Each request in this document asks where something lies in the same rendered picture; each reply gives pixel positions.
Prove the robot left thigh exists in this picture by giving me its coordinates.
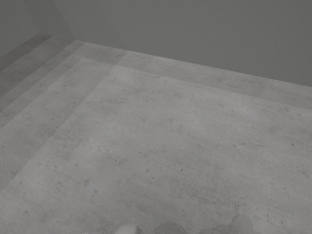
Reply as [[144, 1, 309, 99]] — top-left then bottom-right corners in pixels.
[[114, 223, 145, 234]]

